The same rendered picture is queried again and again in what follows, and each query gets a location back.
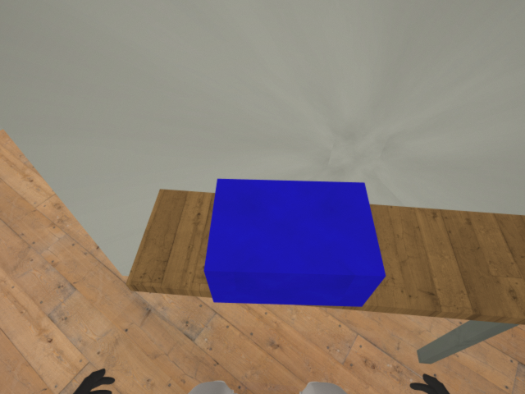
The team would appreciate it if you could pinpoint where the robot right hand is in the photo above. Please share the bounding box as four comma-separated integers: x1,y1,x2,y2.
410,374,450,394

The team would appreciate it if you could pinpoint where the table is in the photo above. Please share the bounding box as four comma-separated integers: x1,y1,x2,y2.
126,189,525,364

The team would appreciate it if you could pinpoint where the carton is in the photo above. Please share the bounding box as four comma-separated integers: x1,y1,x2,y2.
204,179,386,307

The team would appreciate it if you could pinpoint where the robot left hand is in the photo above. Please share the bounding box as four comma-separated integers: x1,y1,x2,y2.
73,369,115,394

